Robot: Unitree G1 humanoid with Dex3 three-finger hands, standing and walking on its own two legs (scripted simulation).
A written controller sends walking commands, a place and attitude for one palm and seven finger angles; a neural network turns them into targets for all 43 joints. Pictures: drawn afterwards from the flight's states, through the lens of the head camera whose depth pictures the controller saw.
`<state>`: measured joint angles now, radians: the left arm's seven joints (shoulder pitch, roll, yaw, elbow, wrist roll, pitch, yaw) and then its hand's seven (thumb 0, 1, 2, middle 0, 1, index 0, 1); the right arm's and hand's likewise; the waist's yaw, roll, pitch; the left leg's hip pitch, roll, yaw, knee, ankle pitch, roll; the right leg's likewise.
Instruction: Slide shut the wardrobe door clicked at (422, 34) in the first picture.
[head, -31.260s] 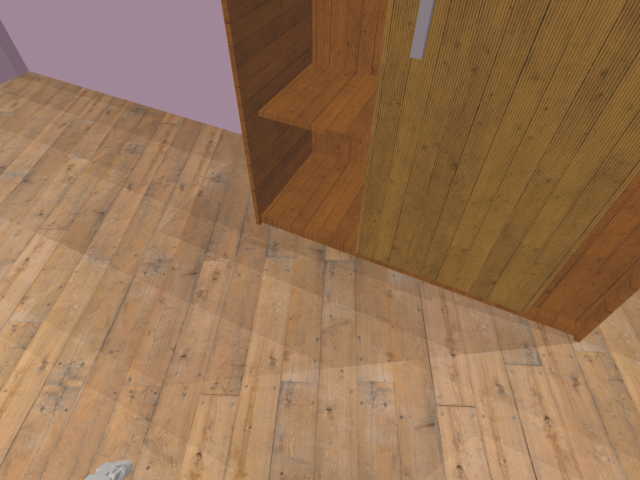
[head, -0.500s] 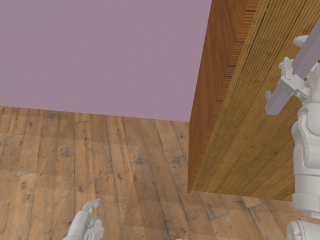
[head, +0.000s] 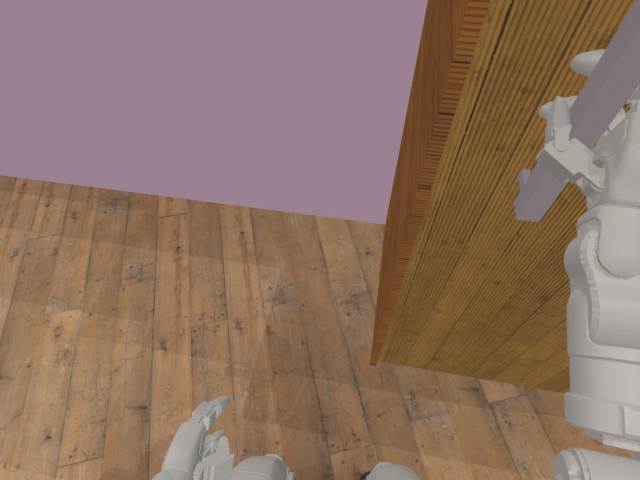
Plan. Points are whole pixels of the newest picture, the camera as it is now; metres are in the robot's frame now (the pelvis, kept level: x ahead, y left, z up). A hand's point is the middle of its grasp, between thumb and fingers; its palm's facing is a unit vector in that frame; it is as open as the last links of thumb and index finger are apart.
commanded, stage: stop walking and hold the door there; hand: right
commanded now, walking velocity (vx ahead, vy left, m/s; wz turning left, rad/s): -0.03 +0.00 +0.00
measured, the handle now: (586, 96) +0.43 -0.23 +0.24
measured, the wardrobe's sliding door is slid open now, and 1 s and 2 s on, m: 0.00 0.00 0.00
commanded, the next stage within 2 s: loosen the grip on the handle in 0.48 s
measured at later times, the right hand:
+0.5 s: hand (555, 142) +0.39 -0.20 +0.22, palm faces +0.33 +0.94 -0.12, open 6.4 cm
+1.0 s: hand (555, 142) +0.39 -0.20 +0.22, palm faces +0.35 +0.93 -0.14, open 13.4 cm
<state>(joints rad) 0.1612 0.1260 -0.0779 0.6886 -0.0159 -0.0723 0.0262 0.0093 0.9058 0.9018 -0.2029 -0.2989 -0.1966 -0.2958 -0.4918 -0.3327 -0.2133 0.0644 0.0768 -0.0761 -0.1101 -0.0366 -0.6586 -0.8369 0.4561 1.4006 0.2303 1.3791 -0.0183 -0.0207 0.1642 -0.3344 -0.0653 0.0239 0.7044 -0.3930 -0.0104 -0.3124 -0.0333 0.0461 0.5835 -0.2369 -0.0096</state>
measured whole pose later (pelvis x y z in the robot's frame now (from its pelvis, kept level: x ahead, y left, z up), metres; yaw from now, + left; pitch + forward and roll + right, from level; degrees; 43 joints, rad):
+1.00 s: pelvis -0.02 +0.01 -0.01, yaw +0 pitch +1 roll +0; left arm 0.28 0.24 -0.03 0.73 -0.01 -0.18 0.08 0.01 0.90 0.90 -0.21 -0.30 -0.20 -0.30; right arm -0.60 -0.36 -0.24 0.51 0.01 -0.20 -0.13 0.00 0.36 -0.30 0.41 1.34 0.26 1.29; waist 0.01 0.00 -0.03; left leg -0.36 -0.01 0.00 0.64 -0.30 0.01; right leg -0.41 0.00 0.01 0.62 -0.23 0.00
